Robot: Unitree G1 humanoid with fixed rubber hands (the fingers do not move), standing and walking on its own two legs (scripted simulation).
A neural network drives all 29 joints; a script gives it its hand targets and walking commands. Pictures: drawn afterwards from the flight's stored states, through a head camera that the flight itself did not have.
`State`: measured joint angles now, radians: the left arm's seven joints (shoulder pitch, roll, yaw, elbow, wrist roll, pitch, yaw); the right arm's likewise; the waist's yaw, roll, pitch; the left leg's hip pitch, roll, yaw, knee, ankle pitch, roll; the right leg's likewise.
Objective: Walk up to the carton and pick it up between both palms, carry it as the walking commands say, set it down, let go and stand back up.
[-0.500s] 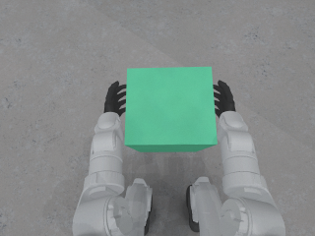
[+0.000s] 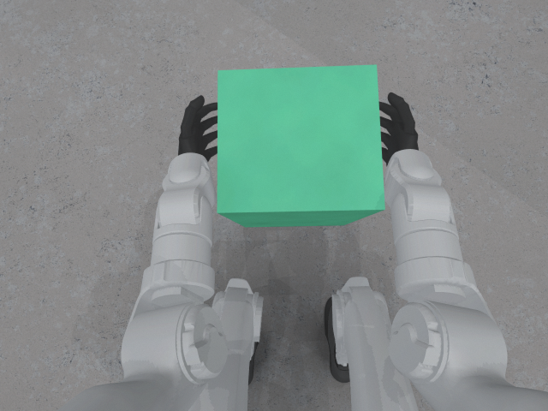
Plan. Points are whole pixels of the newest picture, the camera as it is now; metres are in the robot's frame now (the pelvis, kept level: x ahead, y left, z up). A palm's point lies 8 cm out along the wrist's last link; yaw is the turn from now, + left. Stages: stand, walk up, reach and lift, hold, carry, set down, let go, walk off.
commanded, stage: set down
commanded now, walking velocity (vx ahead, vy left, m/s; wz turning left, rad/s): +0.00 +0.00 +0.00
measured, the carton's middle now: (295, 165) +0.47 +0.00 -0.15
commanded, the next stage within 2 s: none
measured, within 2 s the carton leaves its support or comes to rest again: neither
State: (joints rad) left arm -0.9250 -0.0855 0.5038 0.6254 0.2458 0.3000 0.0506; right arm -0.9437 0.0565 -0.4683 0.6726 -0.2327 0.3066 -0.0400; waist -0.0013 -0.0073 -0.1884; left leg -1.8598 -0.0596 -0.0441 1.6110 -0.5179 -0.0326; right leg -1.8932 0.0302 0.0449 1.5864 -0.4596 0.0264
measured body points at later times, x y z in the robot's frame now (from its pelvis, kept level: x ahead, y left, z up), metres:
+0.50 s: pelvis -0.02 +0.00 -0.07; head +0.29 -0.01 +0.26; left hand +0.50 +0.14 -0.17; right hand +0.50 -0.14 -0.18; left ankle +0.08 +0.12 -0.51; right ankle +0.10 -0.13 -0.51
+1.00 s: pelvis -0.02 +0.00 -0.12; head +0.34 +0.00 +0.14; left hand +0.53 +0.15 -0.27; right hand +0.53 -0.14 -0.27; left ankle +0.08 +0.12 -0.51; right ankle +0.10 -0.13 -0.51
